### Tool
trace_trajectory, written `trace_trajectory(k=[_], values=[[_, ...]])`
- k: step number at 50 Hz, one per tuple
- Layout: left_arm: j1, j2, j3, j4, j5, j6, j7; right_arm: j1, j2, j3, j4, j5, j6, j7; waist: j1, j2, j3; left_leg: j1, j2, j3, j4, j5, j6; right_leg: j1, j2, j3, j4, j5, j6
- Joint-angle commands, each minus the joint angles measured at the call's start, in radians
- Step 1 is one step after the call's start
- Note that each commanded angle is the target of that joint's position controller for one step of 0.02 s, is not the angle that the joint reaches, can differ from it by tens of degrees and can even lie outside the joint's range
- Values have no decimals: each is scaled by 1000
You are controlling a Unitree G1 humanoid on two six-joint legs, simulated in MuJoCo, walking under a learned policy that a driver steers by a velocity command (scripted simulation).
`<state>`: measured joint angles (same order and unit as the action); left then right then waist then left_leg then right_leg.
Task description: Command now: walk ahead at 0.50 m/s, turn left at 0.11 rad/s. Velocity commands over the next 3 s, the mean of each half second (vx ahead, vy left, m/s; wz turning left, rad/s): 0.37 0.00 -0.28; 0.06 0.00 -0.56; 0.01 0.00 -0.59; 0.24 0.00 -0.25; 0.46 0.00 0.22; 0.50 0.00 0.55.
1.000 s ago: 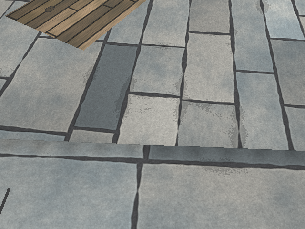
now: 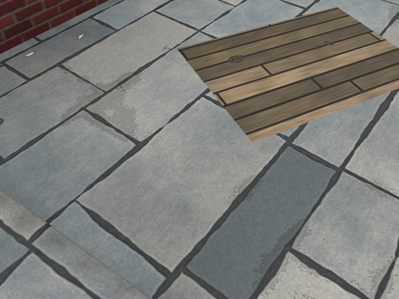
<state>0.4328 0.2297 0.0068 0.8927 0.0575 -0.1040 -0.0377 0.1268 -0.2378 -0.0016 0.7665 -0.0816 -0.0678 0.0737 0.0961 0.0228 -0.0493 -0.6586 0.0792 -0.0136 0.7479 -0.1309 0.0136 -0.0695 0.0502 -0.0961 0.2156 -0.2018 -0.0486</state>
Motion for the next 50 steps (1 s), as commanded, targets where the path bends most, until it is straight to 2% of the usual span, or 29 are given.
trace_trajectory(k=[1,3,4,5,6,7,8,9,10,11,13,15,19,21,24,30,32,33,34,35,36,38,39,41,43,45,46,48,50], values=[[-79,143,37,-63,0,-29,-22,-42,-65,-7,-70,6,-1,-3,-61,-76,69,64,-7,-6,-99,110,27,-74,-295,168,-69,273,-220],[-32,142,37,-34,0,-24,-29,-105,-79,-11,-90,9,-5,-15,-44,-79,77,69,-17,0,-156,99,43,-7,-303,189,-30,279,-208],[43,167,55,7,-90,7,1,-163,-92,-27,-114,80,6,-26,-31,-66,120,134,-65,102,-175,81,24,-29,-256,147,4,354,-116],[78,168,51,25,-85,24,15,-144,-75,-22,-120,77,7,-32,-33,-103,124,197,-78,102,-199,46,27,-37,-249,152,46,386,-90],[12,156,36,8,21,2,-23,-108,-84,-16,-106,23,-16,-30,-81,-90,55,304,-39,20,-246,151,75,-45,-280,198,73,394,-140],[-56,178,49,-17,18,-6,-33,-38,-139,-45,-95,23,-31,-35,-135,-83,23,444,-55,36,-230,133,108,-95,-238,167,149,421,-121],[-77,123,35,-34,18,-19,-36,135,-220,-73,-51,26,-46,-43,-199,14,-122,746,34,-41,-172,228,207,-235,-138,101,381,296,-52],[116,-27,-14,-51,27,-43,-33,355,-245,-72,-16,35,-42,-49,-199,273,-434,1238,341,-501,-315,148,468,-547,26,75,696,-288,19],[-36,64,11,-37,8,-42,-43,462,-161,-66,26,12,-42,-64,-290,132,-255,1131,318,-613,-450,-130,362,-733,-11,169,889,-362,-13],[-113,85,24,-46,-12,-37,-26,360,-167,-70,31,31,-51,-72,-244,110,-48,882,297,-466,-488,-156,280,-761,-67,177,994,-273,-33],[-77,81,24,-44,10,-29,11,216,-75,-43,13,51,-45,-91,-127,70,-65,663,275,-263,-487,271,264,-605,-151,174,994,-226,-26],[-115,10,-2,-64,23,-12,5,110,-33,-37,-29,34,-53,-101,-71,16,-64,546,251,-116,-510,585,265,-512,-188,164,935,-245,17],[-150,18,6,-86,9,10,-45,98,-144,-91,-56,-2,-56,-113,-58,20,-49,435,169,120,-551,680,260,-430,-154,56,764,-23,78],[-88,17,8,-90,17,12,-65,84,-143,-100,-68,-37,-49,-113,-41,32,-52,377,184,150,-502,715,258,-376,-144,89,878,147,57],[-136,88,35,-147,18,8,-54,71,-141,-98,-72,-9,-51,-109,-50,27,-19,486,241,141,-444,647,254,-496,-167,139,867,85,50],[-178,97,56,-218,14,16,-42,50,-253,-139,-114,2,-61,-128,-109,52,-6,535,228,217,-271,644,160,-349,-97,0,659,-53,46],[-41,158,94,-184,-13,-17,-24,-6,-259,-138,-130,3,-63,-116,-34,-5,-29,464,179,254,-40,536,84,-131,-4,-52,466,99,-5],[30,226,117,-166,-8,-42,11,20,-195,-120,-140,12,-60,-96,-10,-147,-63,379,86,265,192,208,14,-7,-30,47,288,525,-95],[12,397,146,-220,-23,-57,42,106,-86,-89,-200,-5,-63,-71,-111,-331,-207,99,-102,229,500,-626,-81,254,-291,536,260,1060,-414],[90,319,132,-192,11,-78,32,-9,-88,-77,-231,62,-69,-46,2,-160,-158,-106,-124,-8,570,-687,-76,292,-412,658,218,1088,-453],[109,235,118,-148,8,-86,26,-186,-112,-81,-280,86,-59,-51,58,-90,-40,-251,-97,-78,598,-630,-69,247,-405,589,241,894,-367],[-19,142,80,-161,-48,-52,11,-109,-162,-95,-261,33,-38,-87,-55,-68,-51,-209,-45,-113,592,-519,-85,79,-349,504,277,768,-298],[-93,134,67,-192,-38,-29,7,-71,-133,-77,-241,12,-30,-96,-105,-35,-43,-118,-28,-110,510,-424,-95,-50,-310,443,266,751,-266],[-183,149,59,-232,-7,-9,-5,-2,-113,-62,-207,6,-9,-105,-158,-57,-51,53,-49,-61,404,-238,-124,-225,-224,366,223,719,-241],[-244,166,54,-261,24,-13,-15,100,-82,-41,-167,-9,9,-72,-195,-50,-49,239,-61,-23,376,36,-99,-430,-156,287,273,692,-213],[-221,188,61,-267,21,-22,-23,94,-106,-41,-184,2,23,-65,-171,-67,-28,293,-68,3,292,-41,-84,-437,-164,318,285,590,-209],[-107,143,48,-221,26,-37,0,16,-137,-44,-192,-6,17,-71,-83,-53,-23,80,-21,-133,223,111,-105,-225,-186,383,380,403,-211],[91,101,39,-170,-5,-37,40,-148,-91,-21,-238,-17,14,-85,46,-87,-27,-283,-2,-171,89,52,-136,127,-245,529,514,248,-236],[145,99,32,-167,-23,-19,49,-234,-38,0,-255,-27,7,-76,93,-95,-10,-343,-2,-145,-22,57,-119,86,-230,618,584,142,-248]])
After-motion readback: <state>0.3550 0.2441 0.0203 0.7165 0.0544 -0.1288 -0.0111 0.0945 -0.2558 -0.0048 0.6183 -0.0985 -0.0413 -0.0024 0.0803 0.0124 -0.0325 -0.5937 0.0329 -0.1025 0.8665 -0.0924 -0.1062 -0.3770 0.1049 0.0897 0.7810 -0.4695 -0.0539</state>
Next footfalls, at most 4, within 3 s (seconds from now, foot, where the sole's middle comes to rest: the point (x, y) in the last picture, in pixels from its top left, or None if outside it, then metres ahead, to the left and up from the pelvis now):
0.14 left None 0.25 0.13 -0.78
0.64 right None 0.27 -0.11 -0.78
1.04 left None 0.50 0.08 -0.84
1.26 left None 0.55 0.06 -0.92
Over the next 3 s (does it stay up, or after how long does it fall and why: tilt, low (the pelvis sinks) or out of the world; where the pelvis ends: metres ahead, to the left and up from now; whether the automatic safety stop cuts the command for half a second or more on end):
stays up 0.77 -0.49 -0.14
